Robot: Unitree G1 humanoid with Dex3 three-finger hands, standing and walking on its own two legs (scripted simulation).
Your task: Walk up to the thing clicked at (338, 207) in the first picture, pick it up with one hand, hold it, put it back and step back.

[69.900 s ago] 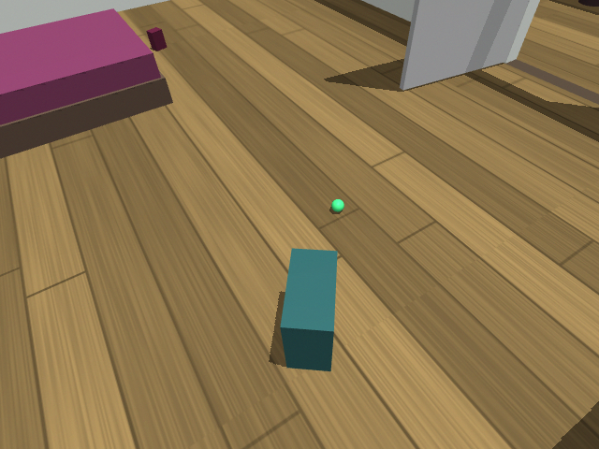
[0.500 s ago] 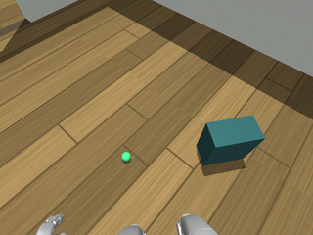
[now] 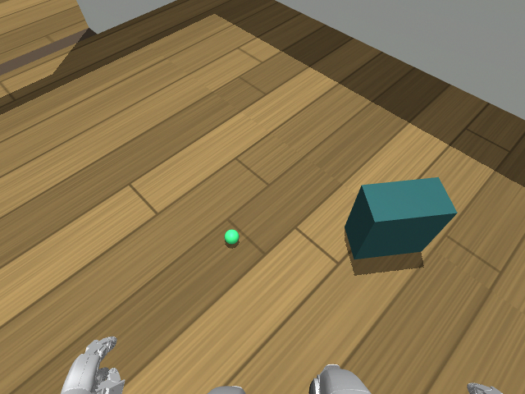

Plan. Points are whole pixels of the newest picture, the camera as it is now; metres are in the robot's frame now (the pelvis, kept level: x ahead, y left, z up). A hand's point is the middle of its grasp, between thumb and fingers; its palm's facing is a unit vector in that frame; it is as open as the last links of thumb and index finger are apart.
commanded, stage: step back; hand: left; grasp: from above
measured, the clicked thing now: (231, 236) +0.72 +0.18 -0.72
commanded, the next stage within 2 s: none
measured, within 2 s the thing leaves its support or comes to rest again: neither
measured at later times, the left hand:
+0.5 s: hand out of the picture -0.10 +0.24 -0.13, palm faces -0.09 -0.91 -0.41, open 7.4 cm
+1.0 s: hand out of the picture -0.19 +0.23 -0.13, palm faces -0.03 -0.92 -0.39, open 7.4 cm
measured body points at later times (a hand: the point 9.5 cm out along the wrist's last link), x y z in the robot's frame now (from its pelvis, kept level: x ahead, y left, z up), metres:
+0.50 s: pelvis -0.17 -0.03 +0.00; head -0.13 -0.04 +0.45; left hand -0.09 +0.29 -0.11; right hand -0.07 -0.35 -0.11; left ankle -0.05 +0.10 -0.68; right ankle -0.19 -0.15 -0.72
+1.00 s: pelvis -0.32 -0.04 +0.01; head -0.27 -0.03 +0.45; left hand -0.19 +0.27 -0.11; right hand -0.22 -0.35 -0.10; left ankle -0.26 +0.10 -0.72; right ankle -0.37 -0.16 -0.69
